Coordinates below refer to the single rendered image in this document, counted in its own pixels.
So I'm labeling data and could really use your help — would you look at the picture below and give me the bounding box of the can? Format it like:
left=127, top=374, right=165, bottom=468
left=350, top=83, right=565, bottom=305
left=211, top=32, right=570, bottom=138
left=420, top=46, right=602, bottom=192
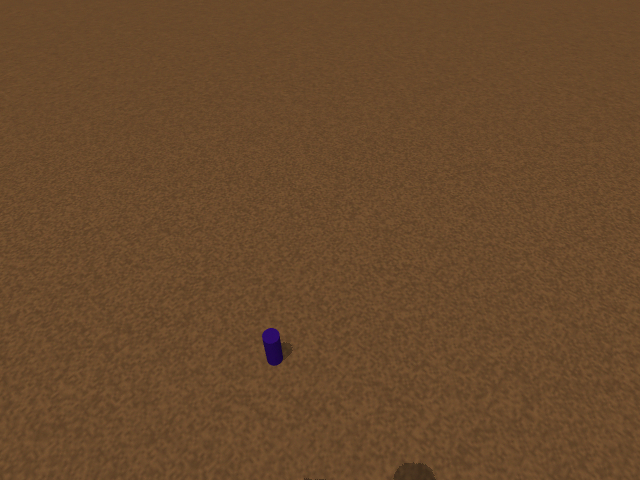
left=262, top=328, right=283, bottom=366

